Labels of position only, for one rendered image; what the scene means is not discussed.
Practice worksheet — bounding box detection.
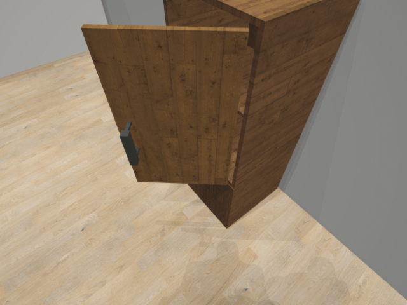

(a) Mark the handle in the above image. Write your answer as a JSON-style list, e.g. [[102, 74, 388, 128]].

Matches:
[[120, 121, 140, 166]]

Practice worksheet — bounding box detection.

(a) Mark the cupboard door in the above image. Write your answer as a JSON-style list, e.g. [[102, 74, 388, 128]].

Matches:
[[81, 24, 249, 185]]

